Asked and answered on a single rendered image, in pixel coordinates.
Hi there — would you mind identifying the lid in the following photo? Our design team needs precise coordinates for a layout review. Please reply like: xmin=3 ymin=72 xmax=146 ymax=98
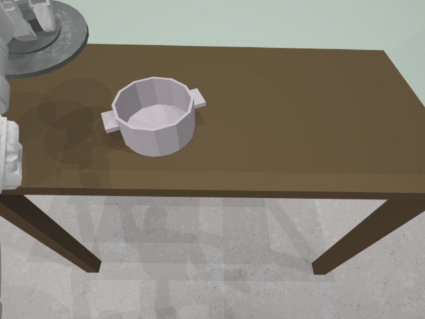
xmin=5 ymin=0 xmax=89 ymax=78

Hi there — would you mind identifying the table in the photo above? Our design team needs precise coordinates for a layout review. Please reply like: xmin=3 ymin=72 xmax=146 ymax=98
xmin=0 ymin=44 xmax=425 ymax=275

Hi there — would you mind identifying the pot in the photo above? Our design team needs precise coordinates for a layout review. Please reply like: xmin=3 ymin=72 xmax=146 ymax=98
xmin=101 ymin=77 xmax=206 ymax=157

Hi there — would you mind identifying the left robot hand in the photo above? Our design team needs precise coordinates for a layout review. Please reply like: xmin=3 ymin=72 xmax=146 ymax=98
xmin=3 ymin=0 xmax=56 ymax=41

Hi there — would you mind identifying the left robot upper arm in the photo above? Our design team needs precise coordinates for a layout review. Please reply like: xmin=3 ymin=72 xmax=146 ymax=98
xmin=0 ymin=115 xmax=23 ymax=319

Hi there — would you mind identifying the left robot forearm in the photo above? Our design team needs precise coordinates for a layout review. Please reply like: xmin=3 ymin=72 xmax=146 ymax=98
xmin=0 ymin=0 xmax=15 ymax=115

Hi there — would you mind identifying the knob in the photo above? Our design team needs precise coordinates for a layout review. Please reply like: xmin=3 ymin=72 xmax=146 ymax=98
xmin=12 ymin=3 xmax=43 ymax=39

